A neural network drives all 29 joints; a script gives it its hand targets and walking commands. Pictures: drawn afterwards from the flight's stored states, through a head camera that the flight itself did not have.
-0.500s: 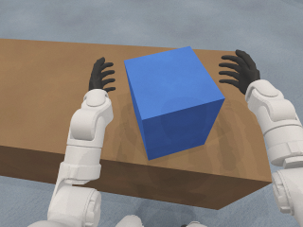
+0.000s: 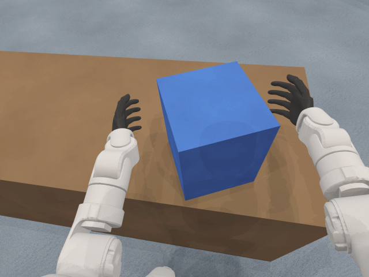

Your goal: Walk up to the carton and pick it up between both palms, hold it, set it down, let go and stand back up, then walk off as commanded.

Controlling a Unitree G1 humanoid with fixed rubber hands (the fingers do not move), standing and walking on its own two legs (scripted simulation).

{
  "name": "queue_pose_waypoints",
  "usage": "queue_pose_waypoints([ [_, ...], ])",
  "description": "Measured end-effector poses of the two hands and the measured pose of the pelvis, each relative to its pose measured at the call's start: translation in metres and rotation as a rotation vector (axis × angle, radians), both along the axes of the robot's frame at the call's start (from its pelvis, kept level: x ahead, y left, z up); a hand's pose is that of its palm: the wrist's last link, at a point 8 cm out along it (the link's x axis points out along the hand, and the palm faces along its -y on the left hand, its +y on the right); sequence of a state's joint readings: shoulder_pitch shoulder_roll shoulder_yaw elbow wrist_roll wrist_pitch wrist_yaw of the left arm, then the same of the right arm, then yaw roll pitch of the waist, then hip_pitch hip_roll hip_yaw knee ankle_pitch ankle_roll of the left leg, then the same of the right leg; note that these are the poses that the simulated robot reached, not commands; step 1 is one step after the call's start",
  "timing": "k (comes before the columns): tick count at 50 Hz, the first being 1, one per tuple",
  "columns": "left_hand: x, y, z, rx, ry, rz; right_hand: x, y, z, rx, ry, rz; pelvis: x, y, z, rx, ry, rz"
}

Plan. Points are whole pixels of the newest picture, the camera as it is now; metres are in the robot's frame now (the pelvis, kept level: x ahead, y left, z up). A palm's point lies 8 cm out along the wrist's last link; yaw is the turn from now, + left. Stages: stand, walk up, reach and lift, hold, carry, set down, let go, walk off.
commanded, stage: reach and lift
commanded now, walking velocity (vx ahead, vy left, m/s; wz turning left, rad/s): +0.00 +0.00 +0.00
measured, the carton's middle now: (209, 134) +0.44 +0.04 +0.00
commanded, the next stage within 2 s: none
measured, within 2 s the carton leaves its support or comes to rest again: neither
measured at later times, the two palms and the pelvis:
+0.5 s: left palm (136, 146) +0.37 +0.22 +0.01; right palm (285, 125) +0.48 -0.14 +0.02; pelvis +0.01 -0.01 -0.01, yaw +0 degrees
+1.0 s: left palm (146, 149) +0.37 +0.19 +0.01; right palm (267, 125) +0.47 -0.10 +0.02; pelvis +0.01 -0.01 -0.01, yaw +0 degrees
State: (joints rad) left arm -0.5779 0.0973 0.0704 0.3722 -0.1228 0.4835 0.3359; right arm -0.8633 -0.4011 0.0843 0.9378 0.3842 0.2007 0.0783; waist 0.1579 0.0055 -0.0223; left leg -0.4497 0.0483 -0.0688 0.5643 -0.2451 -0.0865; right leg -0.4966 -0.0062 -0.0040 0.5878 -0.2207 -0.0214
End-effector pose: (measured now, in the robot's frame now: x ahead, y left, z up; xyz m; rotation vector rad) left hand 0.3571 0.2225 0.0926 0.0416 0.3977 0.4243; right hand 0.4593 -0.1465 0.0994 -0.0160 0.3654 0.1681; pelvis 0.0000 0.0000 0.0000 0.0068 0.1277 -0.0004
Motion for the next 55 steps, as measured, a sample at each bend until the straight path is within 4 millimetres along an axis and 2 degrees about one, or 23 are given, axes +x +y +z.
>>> queue_pose_waypoints([
  [5,-0.003,0.003,-0.026,0.002,0.001,0.008,0.0,0.002,-0.017,0.025,-0.008,-0.003,0.0,-0.002,-0.001,0.0,0.048,-0.001],
  [9,-0.003,0.005,-0.044,0.008,-0.006,0.016,0.001,0.002,-0.038,0.037,0.005,-0.016,0.001,-0.004,-0.003,0.001,0.1,-0.002],
  [16,0.002,0.001,-0.067,0.008,-0.045,-0.006,0.009,0.002,-0.063,0.044,-0.02,-0.019,0.004,-0.005,-0.006,0.002,0.183,-0.002],
  [21,0.008,-0.003,-0.076,0.005,-0.068,-0.014,0.018,0.005,-0.073,0.051,-0.043,-0.009,0.01,-0.005,-0.007,0.002,0.238,-0.002],
  [27,0.016,-0.008,-0.082,-0.004,-0.072,-0.036,0.027,0.006,-0.08,0.056,-0.06,-0.004,0.016,-0.005,-0.008,0.002,0.263,-0.002],
  [35,0.015,-0.013,-0.087,-0.021,-0.077,-0.047,0.031,0.014,-0.076,0.051,-0.1,0.025,0.021,-0.006,-0.008,0.003,0.27,-0.002],
  [45,0.012,-0.033,-0.087,-0.056,-0.097,-0.063,0.02,0.045,-0.077,0.044,-0.101,0.08,0.017,-0.005,-0.008,0.002,0.263,-0.002],
  [55,0.014,-0.036,-0.077,-0.043,-0.092,-0.021,0.01,0.048,-0.079,0.033,-0.079,0.054,0.009,-0.006,-0.008,0.002,0.253,-0.002],
])
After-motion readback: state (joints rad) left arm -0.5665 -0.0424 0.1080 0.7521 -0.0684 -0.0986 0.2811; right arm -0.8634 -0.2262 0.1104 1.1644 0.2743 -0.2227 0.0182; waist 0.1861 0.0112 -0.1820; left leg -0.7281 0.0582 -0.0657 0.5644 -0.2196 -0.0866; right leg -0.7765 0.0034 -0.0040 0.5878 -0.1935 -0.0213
